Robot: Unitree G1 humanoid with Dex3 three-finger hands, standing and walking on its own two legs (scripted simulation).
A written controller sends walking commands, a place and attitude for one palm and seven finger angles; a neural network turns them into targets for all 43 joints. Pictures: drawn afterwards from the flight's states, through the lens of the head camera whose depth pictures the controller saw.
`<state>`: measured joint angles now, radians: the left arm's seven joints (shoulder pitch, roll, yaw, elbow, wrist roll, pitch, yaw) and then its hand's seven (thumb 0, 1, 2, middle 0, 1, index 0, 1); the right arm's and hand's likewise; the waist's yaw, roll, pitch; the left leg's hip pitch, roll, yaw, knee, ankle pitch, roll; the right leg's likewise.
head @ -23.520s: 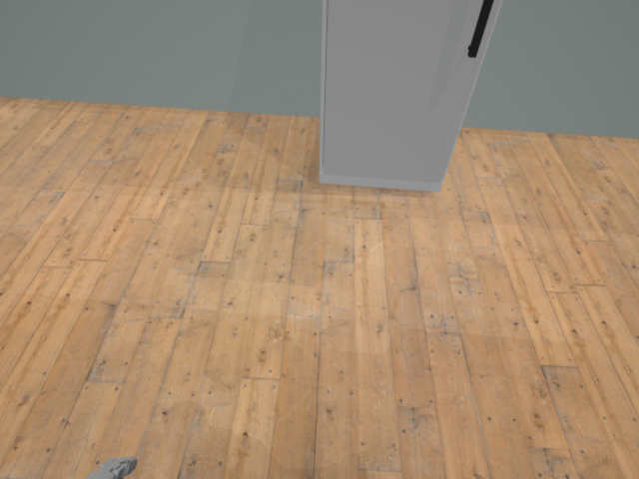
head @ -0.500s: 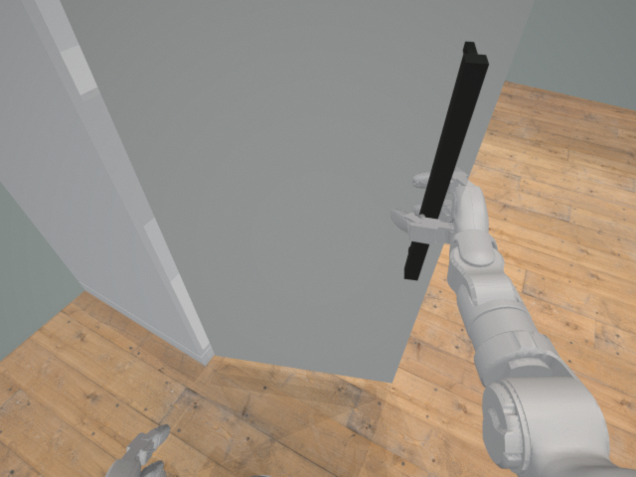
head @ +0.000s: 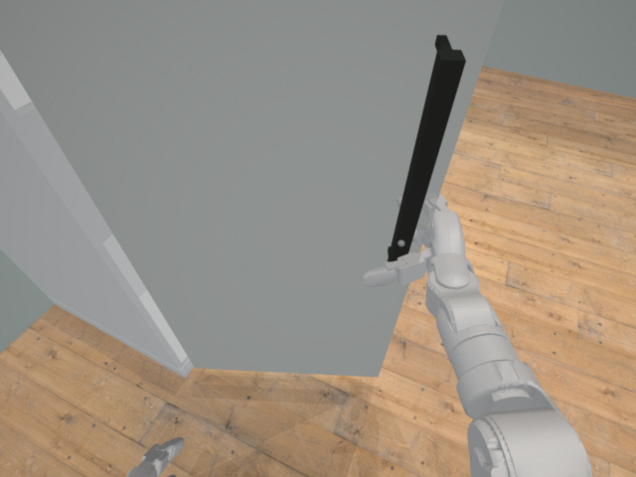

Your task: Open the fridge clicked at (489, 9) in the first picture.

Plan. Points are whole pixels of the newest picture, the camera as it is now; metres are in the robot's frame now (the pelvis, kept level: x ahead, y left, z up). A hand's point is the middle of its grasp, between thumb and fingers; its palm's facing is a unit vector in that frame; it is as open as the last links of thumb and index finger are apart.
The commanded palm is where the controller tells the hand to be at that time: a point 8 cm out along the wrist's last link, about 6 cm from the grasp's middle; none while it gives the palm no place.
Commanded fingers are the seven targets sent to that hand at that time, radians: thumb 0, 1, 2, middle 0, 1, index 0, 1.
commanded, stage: slip the hand off the handle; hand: right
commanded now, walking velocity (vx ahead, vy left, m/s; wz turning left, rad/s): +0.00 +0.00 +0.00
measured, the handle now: (412, 185) +0.48 -0.07 +0.12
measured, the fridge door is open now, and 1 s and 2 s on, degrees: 66 64 64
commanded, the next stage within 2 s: draw the hand back to the body in 1.22 s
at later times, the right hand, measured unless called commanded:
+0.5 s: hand (454, 256) +0.41 -0.14 +0.06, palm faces +0.03 +0.99 -0.17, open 14.7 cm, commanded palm +0.38 -0.19 +0.07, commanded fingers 0.00 0.55 -0.20 0.25 1.15 0.25 1.15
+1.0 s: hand (462, 307) +0.33 -0.14 +0.05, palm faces +0.01 +0.99 -0.15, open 14.7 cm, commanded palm +0.30 -0.18 +0.07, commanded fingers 0.00 0.55 -0.20 0.25 1.15 0.25 1.15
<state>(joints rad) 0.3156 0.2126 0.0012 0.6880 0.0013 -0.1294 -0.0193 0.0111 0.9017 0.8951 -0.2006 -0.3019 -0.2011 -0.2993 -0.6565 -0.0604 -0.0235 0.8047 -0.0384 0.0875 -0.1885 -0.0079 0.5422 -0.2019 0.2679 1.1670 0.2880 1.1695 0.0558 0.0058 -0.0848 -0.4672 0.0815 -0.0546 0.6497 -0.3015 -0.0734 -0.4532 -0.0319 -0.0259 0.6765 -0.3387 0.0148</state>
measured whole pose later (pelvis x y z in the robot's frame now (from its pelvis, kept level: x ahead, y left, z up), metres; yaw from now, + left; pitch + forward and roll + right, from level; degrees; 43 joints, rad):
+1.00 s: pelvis +0.00 +0.01 +0.00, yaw -1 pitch +5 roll +0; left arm 0.29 0.23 -0.01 0.60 -0.03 -0.14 0.03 0.01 0.90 0.90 -0.20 -0.30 -0.20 -0.30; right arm -0.19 -0.20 -0.07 0.35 0.05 0.03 0.06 -0.01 0.55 -0.20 0.26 1.15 0.25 1.15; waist 0.00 -0.02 -0.09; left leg -0.45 0.07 -0.03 0.71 -0.34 -0.07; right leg -0.44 -0.04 0.00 0.72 -0.36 0.03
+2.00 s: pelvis +0.00 +0.03 +0.01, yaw -2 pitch -1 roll +0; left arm 0.22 0.23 -0.03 0.63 0.01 -0.23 0.12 0.02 0.90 0.90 -0.20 -0.30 -0.20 -0.30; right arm 0.25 -0.29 -0.18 -0.16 0.09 -0.04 -0.01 -0.01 0.36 -0.29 0.25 1.04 0.25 1.03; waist -0.06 -0.04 -0.03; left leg -0.28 0.06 0.01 0.62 -0.32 -0.05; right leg -0.28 -0.06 0.03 0.61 -0.33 0.05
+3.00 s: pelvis +0.02 +0.02 +0.02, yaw -1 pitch -5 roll +0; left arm 0.22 0.21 -0.02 0.67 0.03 -0.19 0.11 0.01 0.90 0.90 -0.20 -0.30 -0.20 -0.30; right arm 0.41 -0.33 -0.36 -0.35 0.04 -0.07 -0.10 0.02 -0.88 -0.90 0.21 0.31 0.21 0.30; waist -0.08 -0.04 0.02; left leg -0.09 0.06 0.00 0.43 -0.25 -0.06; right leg -0.08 -0.05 0.01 0.44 -0.27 0.04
